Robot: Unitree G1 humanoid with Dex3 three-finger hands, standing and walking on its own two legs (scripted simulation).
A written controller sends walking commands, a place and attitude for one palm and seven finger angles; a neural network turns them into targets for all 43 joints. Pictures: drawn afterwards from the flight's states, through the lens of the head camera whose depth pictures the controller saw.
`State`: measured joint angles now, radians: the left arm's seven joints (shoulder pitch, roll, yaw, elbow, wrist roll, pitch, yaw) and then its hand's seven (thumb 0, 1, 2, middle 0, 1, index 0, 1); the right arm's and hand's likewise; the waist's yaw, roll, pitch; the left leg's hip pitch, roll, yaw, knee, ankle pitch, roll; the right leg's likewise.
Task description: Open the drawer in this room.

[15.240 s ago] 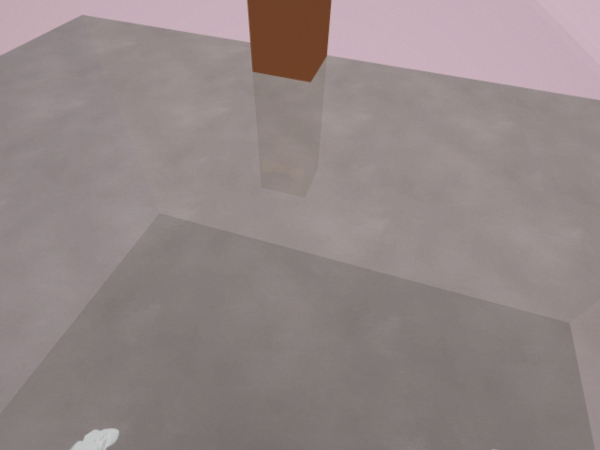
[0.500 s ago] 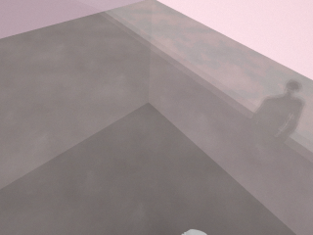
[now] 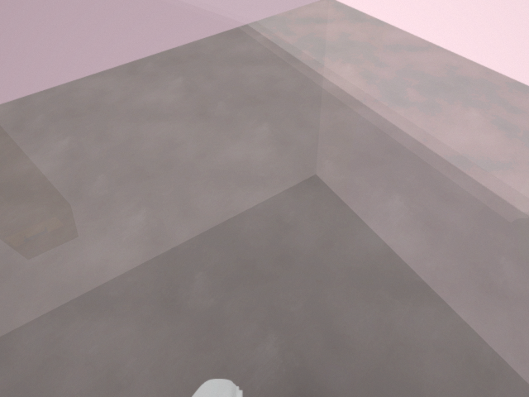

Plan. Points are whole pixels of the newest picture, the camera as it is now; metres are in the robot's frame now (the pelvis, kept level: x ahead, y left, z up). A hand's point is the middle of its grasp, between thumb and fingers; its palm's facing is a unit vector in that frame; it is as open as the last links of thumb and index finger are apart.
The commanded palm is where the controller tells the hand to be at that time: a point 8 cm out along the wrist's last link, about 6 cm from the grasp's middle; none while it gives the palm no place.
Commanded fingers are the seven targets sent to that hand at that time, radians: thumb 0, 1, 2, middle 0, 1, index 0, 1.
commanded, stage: turn or walk to find it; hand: left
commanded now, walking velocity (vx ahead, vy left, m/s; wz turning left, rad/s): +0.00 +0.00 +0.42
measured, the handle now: out of the picture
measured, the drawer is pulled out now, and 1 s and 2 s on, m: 0.00 0.00 0.00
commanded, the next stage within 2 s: stand and wait in 0.68 s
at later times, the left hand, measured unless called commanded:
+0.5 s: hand out of the picture -0.02 +0.28 -0.17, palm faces +0.25 -0.94 -0.25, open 7.4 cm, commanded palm none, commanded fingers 0.00 0.90 0.90 -0.20 -0.30 -0.20 -0.30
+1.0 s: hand out of the picture -0.06 +0.18 -0.15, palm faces +0.37 -0.89 -0.27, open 7.3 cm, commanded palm none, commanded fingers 0.00 0.90 0.90 -0.20 -0.30 -0.20 -0.30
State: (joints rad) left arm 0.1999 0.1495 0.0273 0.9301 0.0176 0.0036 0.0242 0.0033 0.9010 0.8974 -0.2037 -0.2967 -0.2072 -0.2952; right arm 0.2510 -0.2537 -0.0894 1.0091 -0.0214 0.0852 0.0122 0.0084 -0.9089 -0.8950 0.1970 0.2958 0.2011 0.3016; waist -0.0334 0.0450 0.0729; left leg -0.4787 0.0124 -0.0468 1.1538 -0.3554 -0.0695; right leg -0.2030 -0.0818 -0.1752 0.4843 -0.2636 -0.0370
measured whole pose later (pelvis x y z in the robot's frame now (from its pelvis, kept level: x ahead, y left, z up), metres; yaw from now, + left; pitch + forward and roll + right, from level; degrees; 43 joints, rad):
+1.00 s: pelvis -0.04 -0.02 +0.00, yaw +20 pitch -1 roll +2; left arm 0.23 0.15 0.02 0.99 0.02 0.00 0.02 0.00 0.91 0.90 -0.20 -0.30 -0.21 -0.30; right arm 0.24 -0.24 -0.07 1.05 -0.02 0.07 -0.01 0.01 -0.91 -0.90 0.20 0.30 0.20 0.30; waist -0.01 0.04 0.06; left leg -0.37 0.03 -0.05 0.96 -0.39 -0.05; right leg -0.21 -0.04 -0.13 0.46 -0.23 -0.06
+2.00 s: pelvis -0.07 +0.00 -0.01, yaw +32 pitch +2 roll +0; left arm 0.12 0.20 0.05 0.97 0.00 0.02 0.03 0.00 0.91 0.90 -0.20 -0.30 -0.20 -0.29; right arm 0.26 -0.17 -0.04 1.02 -0.02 0.02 -0.03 0.01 -0.91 -0.89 0.20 0.30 0.20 0.30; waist -0.03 0.02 0.05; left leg -0.27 -0.06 -0.16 0.52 -0.27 -0.01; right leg -0.31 -0.02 -0.06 0.66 -0.41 0.05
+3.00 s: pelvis -0.10 -0.02 -0.01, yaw +57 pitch +0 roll +0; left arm 0.10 0.21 0.04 0.91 0.01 0.03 0.02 0.00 0.91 0.90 -0.20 -0.30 -0.20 -0.29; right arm 0.24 -0.20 -0.06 0.99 -0.02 0.04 0.00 0.01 -0.90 -0.89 0.20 0.30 0.21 0.30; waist -0.04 0.01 0.06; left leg -0.28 -0.06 -0.09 0.50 -0.23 0.02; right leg -0.30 -0.04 -0.04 0.64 -0.35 0.07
